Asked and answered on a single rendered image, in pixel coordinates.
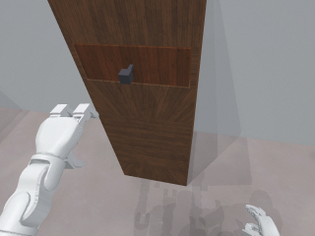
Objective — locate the right robot hand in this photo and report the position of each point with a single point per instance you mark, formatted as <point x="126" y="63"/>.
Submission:
<point x="265" y="227"/>

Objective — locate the cabinet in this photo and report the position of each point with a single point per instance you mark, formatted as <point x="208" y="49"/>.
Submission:
<point x="150" y="127"/>

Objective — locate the drawer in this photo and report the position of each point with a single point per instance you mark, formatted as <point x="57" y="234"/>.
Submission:
<point x="155" y="65"/>

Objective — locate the left robot hand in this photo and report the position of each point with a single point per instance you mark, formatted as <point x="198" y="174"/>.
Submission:
<point x="61" y="131"/>

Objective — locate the handle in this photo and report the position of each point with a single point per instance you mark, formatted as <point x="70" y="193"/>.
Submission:
<point x="126" y="75"/>

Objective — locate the robot left forearm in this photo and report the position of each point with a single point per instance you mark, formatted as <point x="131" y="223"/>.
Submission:
<point x="31" y="202"/>

